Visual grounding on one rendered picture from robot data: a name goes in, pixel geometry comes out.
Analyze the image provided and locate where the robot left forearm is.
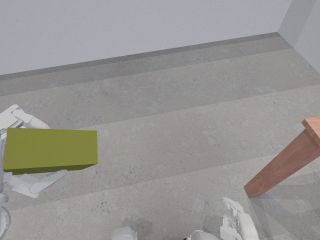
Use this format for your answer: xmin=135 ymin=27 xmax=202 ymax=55
xmin=0 ymin=193 xmax=11 ymax=240

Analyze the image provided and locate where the table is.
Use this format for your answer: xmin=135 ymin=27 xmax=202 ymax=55
xmin=244 ymin=116 xmax=320 ymax=199

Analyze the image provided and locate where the left robot hand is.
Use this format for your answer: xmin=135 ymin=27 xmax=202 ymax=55
xmin=0 ymin=104 xmax=68 ymax=198

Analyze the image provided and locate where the right robot hand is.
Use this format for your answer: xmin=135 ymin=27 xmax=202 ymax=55
xmin=220 ymin=197 xmax=260 ymax=240

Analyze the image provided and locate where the sponge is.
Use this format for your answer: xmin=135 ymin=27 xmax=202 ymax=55
xmin=3 ymin=127 xmax=98 ymax=175

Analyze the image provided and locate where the robot left thigh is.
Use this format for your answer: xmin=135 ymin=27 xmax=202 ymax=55
xmin=108 ymin=227 xmax=138 ymax=240

